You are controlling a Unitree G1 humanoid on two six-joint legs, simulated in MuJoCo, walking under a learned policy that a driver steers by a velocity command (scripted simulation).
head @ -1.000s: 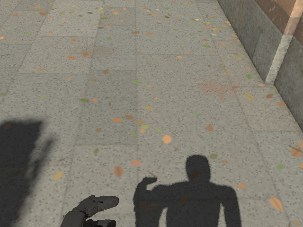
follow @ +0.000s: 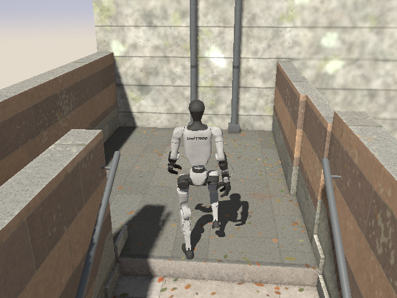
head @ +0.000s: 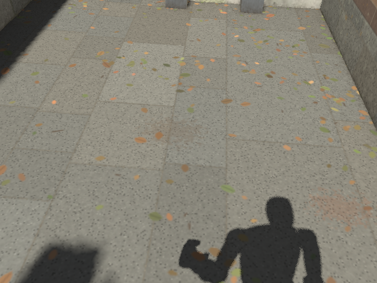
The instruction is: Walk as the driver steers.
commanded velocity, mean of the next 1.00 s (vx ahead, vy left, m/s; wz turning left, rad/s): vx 0.34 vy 0.00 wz -0.22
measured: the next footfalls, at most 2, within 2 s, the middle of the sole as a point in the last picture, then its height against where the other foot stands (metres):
right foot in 0.28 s outside the picture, level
left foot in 0.72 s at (188, 273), level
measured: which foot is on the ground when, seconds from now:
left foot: down 0.00-0.26, up 0.28-0.70, down 0.72-1.00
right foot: up 0.00-0.26, down 0.28-0.72, up 0.74-1.00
